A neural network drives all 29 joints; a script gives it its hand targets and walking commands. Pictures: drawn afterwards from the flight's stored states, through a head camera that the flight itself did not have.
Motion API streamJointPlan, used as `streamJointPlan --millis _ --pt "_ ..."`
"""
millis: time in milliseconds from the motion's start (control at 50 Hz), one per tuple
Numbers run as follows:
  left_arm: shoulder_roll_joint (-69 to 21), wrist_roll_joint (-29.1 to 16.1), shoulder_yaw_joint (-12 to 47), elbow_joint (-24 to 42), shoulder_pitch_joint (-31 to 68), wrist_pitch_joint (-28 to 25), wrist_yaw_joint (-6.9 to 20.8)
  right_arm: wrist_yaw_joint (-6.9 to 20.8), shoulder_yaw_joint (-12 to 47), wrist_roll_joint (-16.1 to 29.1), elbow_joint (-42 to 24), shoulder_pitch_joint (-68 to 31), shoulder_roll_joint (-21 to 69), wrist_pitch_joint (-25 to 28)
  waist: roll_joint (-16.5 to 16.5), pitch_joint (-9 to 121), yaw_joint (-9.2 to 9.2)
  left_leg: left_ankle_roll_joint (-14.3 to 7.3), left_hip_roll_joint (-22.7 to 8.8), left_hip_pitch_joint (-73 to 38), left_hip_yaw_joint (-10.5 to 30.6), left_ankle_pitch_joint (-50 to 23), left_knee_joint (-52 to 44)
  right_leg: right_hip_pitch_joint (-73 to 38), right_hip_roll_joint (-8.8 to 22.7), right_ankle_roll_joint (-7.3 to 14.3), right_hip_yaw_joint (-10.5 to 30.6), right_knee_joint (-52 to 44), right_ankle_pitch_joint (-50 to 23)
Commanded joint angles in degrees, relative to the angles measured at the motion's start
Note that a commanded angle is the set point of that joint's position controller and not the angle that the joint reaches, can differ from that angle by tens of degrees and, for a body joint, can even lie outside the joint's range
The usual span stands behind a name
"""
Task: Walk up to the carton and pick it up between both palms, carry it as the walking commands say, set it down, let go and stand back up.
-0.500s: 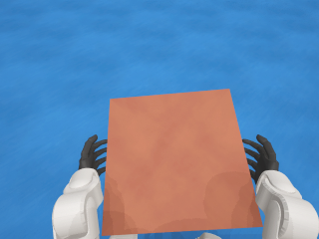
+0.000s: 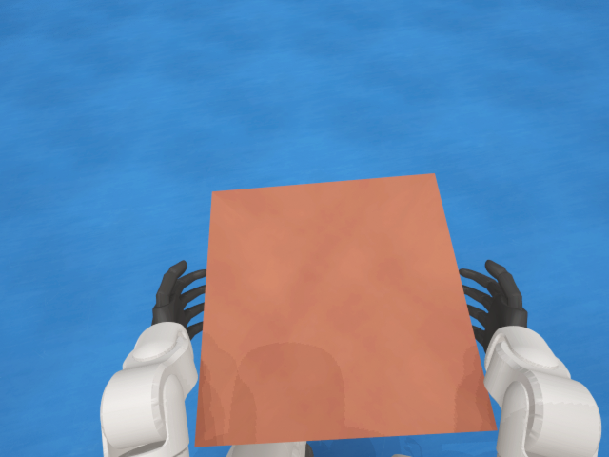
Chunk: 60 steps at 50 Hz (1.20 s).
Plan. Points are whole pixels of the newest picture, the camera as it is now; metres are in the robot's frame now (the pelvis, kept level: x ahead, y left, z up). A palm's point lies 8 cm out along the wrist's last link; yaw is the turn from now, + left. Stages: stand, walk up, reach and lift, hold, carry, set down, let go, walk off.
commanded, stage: carry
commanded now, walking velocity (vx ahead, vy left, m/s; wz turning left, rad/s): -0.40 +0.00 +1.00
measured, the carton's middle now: (331, 310) +0.29 +0.00 +0.00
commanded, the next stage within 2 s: none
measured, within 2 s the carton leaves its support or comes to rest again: neither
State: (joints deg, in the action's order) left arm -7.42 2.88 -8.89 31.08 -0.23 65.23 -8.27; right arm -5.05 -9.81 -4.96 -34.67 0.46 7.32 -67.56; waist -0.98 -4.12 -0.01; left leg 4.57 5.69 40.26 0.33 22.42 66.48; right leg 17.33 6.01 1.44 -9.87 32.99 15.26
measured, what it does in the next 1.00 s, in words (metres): walks backwards, turning left: left foot, then right foot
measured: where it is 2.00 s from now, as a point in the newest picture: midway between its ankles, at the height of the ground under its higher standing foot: outside the picture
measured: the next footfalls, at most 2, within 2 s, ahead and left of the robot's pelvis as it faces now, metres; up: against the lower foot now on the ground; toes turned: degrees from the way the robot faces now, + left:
left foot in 0.18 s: -0.06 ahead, +0.21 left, +0.00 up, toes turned +13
right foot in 0.54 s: -0.15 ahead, -0.03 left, +0.00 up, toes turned +26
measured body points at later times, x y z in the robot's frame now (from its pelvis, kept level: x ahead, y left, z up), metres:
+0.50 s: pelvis -0.21 +0.04 -0.01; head -0.15 +0.06 +0.43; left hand -0.08 +0.33 +0.06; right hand +0.11 +0.01 +0.05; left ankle -0.10 +0.20 -0.73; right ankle -0.16 -0.06 -0.71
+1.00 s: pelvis -0.41 -0.05 -0.02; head -0.40 -0.01 +0.43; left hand -0.45 +0.26 +0.03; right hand -0.13 +0.07 +0.04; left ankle -0.48 +0.09 -0.73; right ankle -0.26 -0.08 -0.66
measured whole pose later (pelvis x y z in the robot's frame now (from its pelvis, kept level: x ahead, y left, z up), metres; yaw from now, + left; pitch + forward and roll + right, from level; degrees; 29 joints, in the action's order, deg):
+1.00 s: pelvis -0.41 -0.05 -0.02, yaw +58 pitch +0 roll -1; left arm -7.4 4.8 -9.8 27.7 -1.1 68.1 -8.0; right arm -5.7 -9.1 -4.9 -29.5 0.7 7.4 -69.3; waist 0.6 -3.0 -0.5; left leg 1.3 0.2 26.3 4.8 12.8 38.7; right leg 37.6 8.5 -4.4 -6.2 68.1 29.6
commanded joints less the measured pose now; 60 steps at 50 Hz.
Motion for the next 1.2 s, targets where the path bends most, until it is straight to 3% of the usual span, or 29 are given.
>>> streamJointPlan --millis 0,40,100,120,140,160,180,220,280,400,480,500,520,540,560,600,680,760,800,820,840,860,900,960,1020,1100,1140,1160,1180 --pt "-49.11 -22.67 43.34 8.65 27.74 1.48 16.84 12.88 47.99 24.11 -6.30 -29.90 47.64 -0.40 11.34 16.27 1.97 -1.15 -5.85 -7.97 -1.68 0.54 5.85 -3.74 13.63 6.11 -0.86 -5.57 -27.71" --pt "-47.37 -20.42 41.82 8.31 24.89 2.26 16.04 13.12 49.30 25.34 -6.99 -30.07 46.90 -1.08 13.03 17.06 1.42 -1.28 -5.55 -12.95 -5.17 1.32 -6.64 -3.59 12.03 3.76 -3.72 -4.15 -25.61" --pt "-46.20 -18.76 40.97 6.80 21.05 3.44 14.72 13.50 48.77 26.50 -6.78 -28.95 45.57 -2.44 13.98 21.12 0.23 -2.09 -4.78 -16.46 -8.50 -0.39 -22.59 -7.10 16.29 3.90 -1.92 0.64 -19.18" --pt "-45.93 -18.36 40.68 5.90 20.52 3.87 14.15 13.66 47.85 26.24 -4.63 -26.19 44.98 -2.92 10.74 22.46 1.17 -2.15 -4.28 -22.05 -9.19 -4.00 -31.36 -5.56 15.66 2.75 -3.24 5.77 -15.28" --pt "-45.81 -18.26 40.54 5.75 20.73 4.06 13.71 13.90 47.01 26.09 -3.21 -25.37 45.01 -3.13 2.58 21.57 2.02 -2.86 -6.78 -26.40 -1.60 -10.97 -42.33 -0.88 12.59 -0.07 -3.88 12.98 -8.26" --pt "-44.96 -17.78 40.53 5.55 21.03 4.31 13.59 14.24 45.77 25.47 -1.24 -24.37 43.87 -3.28 -16.89 19.09 1.53 -6.45 -18.47 -32.52 21.83 -39.61 -45.57 16.56 5.24 -4.37 -2.23 23.47 19.87" --pt "-45.30 -17.30 40.73 4.70 21.31 4.24 13.86 14.50 44.65 24.34 0.83 -22.50 43.30 -3.12 -26.63 17.69 0.64 -11.07 -27.57 -31.84 38.38 -62.31 -43.65 25.60 0.80 -6.78 5.80 34.60 30.08" --pt "-49.25 -17.58 41.78 2.63 22.29 3.80 14.05 14.88 44.76 23.53 -1.13 -24.30 45.66 -2.50 -15.53 17.37 0.70 -13.18 -23.11 -28.62 25.05 -58.46 -38.49 23.39 2.17 -6.18 9.48 39.99 23.64" --pt "-57.32 -22.67 47.17 6.19 27.99 1.76 15.51 15.56 45.51 24.72 -5.52 -29.03 50.24 0.30 -11.17 23.41 0.42 -9.35 -15.77 -32.40 15.89 -43.38 -36.04 22.52 0.40 -4.94 8.38 40.50 8.71" --pt "-56.81 -27.56 51.58 11.69 29.41 -1.20 16.58 13.71 44.26 21.49 -7.38 -22.32 48.74 3.85 -8.53 27.31 1.56 -7.16 -14.28 -28.10 25.77 -15.69 -50.34 8.57 -5.70 -3.02 6.85 23.76 8.58" --pt "-51.87 -24.95 48.33 5.77 21.09 -0.04 16.72 12.41 45.61 19.86 -6.54 -20.45 44.80 2.99 -11.22 27.52 -0.14 1.43 -8.60 -24.34 20.47 -15.21 -56.55 -10.63 -9.63 0.78 2.26 -7.39 12.41" --pt "-50.72 -24.43 47.66 5.91 20.30 -0.03 16.83 12.31 46.27 19.80 -6.22 -20.12 44.37 2.63 -2.83 27.54 -1.88 5.04 -2.40 -15.09 13.20 -6.38 -48.13 -21.78 -2.42 3.10 8.19 -21.15 11.12" --pt "-50.95 -24.45 46.33 6.27 22.48 -0.12 17.22 12.05 47.32 20.37 -6.70 -20.54 44.61 2.06 23.81 28.01 -0.14 1.38 4.46 -11.69 4.88 5.46 -16.48 -16.72 17.75 8.29 26.83 -19.45 1.38" --pt "-50.16 -23.64 45.04 6.45 23.04 0.16 17.38 12.25 48.00 21.16 -8.58 -25.52 44.92 1.23 25.94 19.34 0.38 0.71 -0.01 1.18 0.52 11.96 2.07 -10.51 27.01 13.42 25.30 -15.91 -21.69" --pt "-50.34 -23.41 44.27 6.14 24.42 0.76 17.21 12.34 47.92 22.53 -8.51 -28.13 45.54 0.50 17.68 17.30 0.60 -0.35 -5.64 3.02 2.54 12.99 9.56 -6.52 27.62 13.91 18.05 -13.90 -24.14" --pt "-51.41 -24.24 44.95 8.13 25.21 0.65 16.98 12.63 46.91 23.77 -5.94 -25.86 48.47 1.06 3.40 15.04 1.67 -0.66 -6.54 -3.85 0.92 2.00 12.19 -2.57 18.14 8.18 2.59 -10.17 -23.26" --pt "-47.05 -21.20 42.89 10.33 25.32 1.19 15.70 13.27 49.30 25.92 -7.77 -29.31 46.62 -0.27 9.61 17.41 1.64 -1.82 -5.74 -9.93 -4.31 0.02 -0.79 -2.90 12.74 4.45 -2.50 -4.04 -29.62" --pt "-43.86 -17.20 39.16 5.04 17.61 2.98 14.13 12.86 48.11 26.31 -5.52 -26.76 43.63 -2.47 15.49 21.99 0.35 -2.87 -5.60 -15.37 -8.59 -2.75 -18.92 -6.33 17.43 3.55 -2.03 0.05 -20.90" --pt "-44.75 -17.24 39.14 3.95 17.76 3.52 13.58 12.75 46.83 25.81 -3.37 -24.63 43.45 -3.10 11.64 23.53 1.34 -3.11 -5.82 -22.77 -7.87 -5.64 -32.83 -4.38 16.77 1.11 -3.50 7.59 -14.44" --pt "-44.21 -17.33 39.18 3.96 18.91 3.73 13.50 13.03 46.07 25.48 -2.31 -24.61 43.39 -3.33 3.20 21.13 2.14 -4.05 -8.33 -26.32 0.29 -10.70 -41.95 2.50 13.76 -1.69 -3.90 13.60 -4.45" --pt "-43.65 -17.03 39.01 3.54 19.82 3.94 13.56 13.38 45.02 24.75 -0.81 -24.46 42.29 -3.44 -14.59 17.55 1.75 -7.79 -20.10 -32.04 23.15 -34.28 -45.88 20.12 6.77 -5.50 -2.70 24.05 22.00" --pt "-43.65 -16.72 38.98 2.62 20.41 4.03 13.83 13.49 43.63 23.53 1.97 -22.33 42.21 -3.68 -20.53 14.87 0.82 -11.73 -27.70 -28.18 36.04 -48.99 -45.22 25.55 4.40 -7.65 5.26 33.82 28.03" --pt "-49.69 -19.46 42.46 3.51 25.12 3.43 14.85 13.55 43.80 22.54 -1.70 -24.23 45.75 -2.29 -14.35 15.49 1.19 -15.00 -24.69 -25.45 25.48 -53.39 -38.97 24.23 3.51 -7.14 6.96 38.79 23.88" --pt "-57.68 -24.77 48.18 7.13 30.49 1.20 16.28 14.60 44.49 23.39 -4.47 -27.70 50.55 0.41 -9.88 21.30 0.41 -9.29 -15.97 -25.74 13.95 -31.98 -38.30 19.46 2.07 -5.07 7.58 39.09 7.93" --pt "-60.18 -28.12 51.55 13.04 34.05 -1.47 17.10 14.35 44.35 23.34 -6.72 -27.14 52.51 3.16 -8.21 24.33 1.32 -7.75 -14.72 -24.48 17.48 -15.31 -43.86 13.96 -0.88 -3.86 6.86 32.59 6.54" --pt "-54.94 -27.30 50.96 9.71 27.67 -1.33 16.88 12.74 43.64 20.40 -6.03 -21.56 47.52 3.68 -10.24 27.28 1.41 -6.06 -14.29 -24.11 24.38 -12.32 -53.59 2.14 -6.92 -2.56 4.64 13.48 11.02" --pt "-52.81 -25.32 48.76 5.17 21.38 -0.80 16.87 12.16 44.99 19.86 -5.95 -20.62 45.50 3.50 -10.37 28.27 -0.13 -1.79 -10.31 -20.75 20.96 -12.20 -54.94 -10.40 -8.19 -0.14 4.38 -5.04 13.17" --pt "-51.71 -24.97 48.25 6.14 21.62 -0.82 16.91 12.13 45.72 19.85 -5.61 -20.22 45.69 3.16 -0.46 28.21 -1.55 1.90 -3.47 -13.52 12.60 -5.58 -45.19 -19.20 0.22 2.72 10.43 -20.27 13.67" --pt "-51.38 -24.74 46.86 6.56 23.10 -0.91 17.16 11.94 46.86 20.32 -5.62 -20.18 45.90 2.62 24.96 28.89 -0.01 -0.59 4.03 -10.30 3.27 6.73 -14.69 -14.85 21.21 8.48 28.07 -19.36 -0.81"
